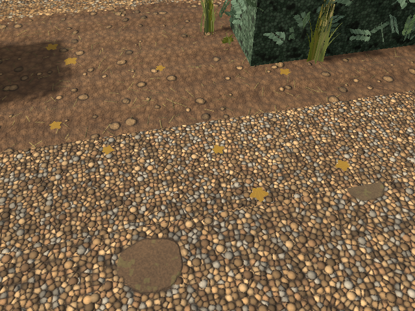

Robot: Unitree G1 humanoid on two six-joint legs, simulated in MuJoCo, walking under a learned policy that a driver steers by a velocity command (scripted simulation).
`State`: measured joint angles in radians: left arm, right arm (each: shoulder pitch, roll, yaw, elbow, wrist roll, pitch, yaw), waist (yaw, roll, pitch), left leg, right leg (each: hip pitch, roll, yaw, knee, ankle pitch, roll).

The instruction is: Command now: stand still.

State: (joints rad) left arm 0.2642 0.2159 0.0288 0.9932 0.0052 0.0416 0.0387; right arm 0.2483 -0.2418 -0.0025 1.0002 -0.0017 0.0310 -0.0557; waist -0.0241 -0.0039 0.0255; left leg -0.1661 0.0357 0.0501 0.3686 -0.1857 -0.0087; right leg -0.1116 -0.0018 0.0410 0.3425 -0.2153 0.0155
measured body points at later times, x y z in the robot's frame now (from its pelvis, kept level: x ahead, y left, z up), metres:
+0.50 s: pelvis +0.02 +0.00 -0.01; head +0.02 +0.00 +0.44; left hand +0.02 +0.25 -0.16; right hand +0.01 -0.26 -0.16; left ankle +0.01 +0.12 -0.75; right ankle -0.01 -0.11 -0.74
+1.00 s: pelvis +0.24 +0.03 -0.06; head +0.27 +0.03 +0.39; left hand +0.09 +0.26 -0.19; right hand +0.47 -0.16 -0.17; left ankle +0.44 +0.20 -0.75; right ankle +0.00 -0.11 -0.75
